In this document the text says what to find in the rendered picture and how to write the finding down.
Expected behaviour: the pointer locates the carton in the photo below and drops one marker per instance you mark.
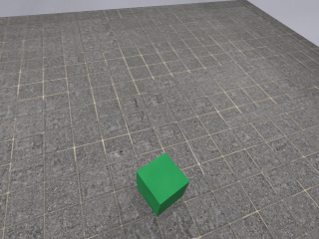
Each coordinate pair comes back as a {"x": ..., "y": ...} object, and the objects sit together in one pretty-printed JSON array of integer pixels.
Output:
[{"x": 161, "y": 183}]

